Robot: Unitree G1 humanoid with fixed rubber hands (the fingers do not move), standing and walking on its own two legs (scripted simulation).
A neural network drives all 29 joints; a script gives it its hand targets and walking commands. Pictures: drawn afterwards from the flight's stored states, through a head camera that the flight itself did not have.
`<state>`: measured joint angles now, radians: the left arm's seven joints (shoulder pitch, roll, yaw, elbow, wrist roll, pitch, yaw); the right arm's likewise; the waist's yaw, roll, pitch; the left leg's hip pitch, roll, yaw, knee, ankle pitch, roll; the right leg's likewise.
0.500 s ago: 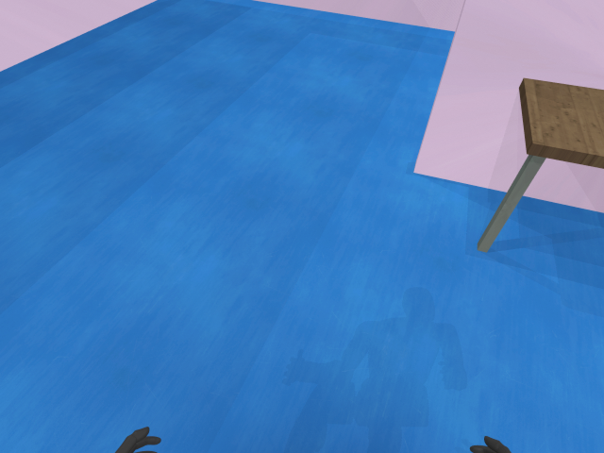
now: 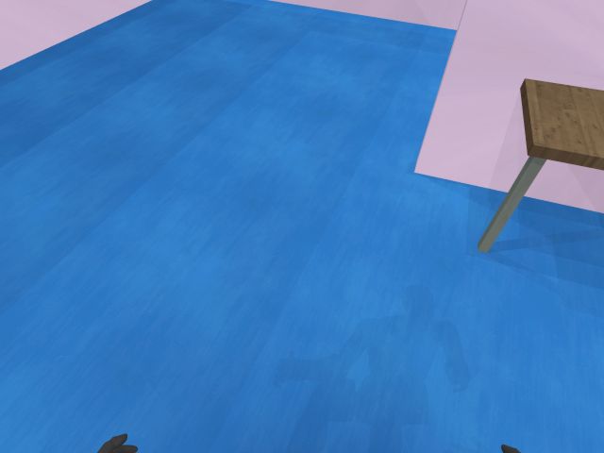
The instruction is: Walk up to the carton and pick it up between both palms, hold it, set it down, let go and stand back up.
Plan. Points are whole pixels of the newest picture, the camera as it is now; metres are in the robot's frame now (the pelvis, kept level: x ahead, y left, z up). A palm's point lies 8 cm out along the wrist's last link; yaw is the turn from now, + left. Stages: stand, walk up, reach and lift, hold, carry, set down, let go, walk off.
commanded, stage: stand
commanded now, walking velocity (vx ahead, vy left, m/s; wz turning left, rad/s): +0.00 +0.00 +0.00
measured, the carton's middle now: out of the picture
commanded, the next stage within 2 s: walk up in 0.86 s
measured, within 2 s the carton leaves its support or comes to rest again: neither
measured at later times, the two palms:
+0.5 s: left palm out of the picture +0.09 +0.30 -0.09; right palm out of the picture +0.10 -0.29 -0.09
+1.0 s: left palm out of the picture +0.08 +0.30 -0.09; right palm out of the picture +0.08 -0.30 -0.10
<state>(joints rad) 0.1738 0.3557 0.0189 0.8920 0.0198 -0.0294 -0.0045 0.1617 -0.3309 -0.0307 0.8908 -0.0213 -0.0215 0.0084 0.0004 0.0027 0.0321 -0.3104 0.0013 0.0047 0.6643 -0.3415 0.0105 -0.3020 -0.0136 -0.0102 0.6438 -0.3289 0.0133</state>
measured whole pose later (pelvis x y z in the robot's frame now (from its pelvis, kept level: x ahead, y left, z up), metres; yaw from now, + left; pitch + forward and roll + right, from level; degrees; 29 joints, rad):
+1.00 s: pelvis +0.00 -0.01 +0.02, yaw +0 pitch -2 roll +0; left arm 0.11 0.37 -0.01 1.09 0.01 -0.02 -0.01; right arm 0.11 -0.34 -0.01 1.10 -0.01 -0.01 0.01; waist 0.00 0.01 0.05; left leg -0.14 0.00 0.00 0.37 -0.19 0.00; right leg -0.14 -0.01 -0.01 0.36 -0.18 0.01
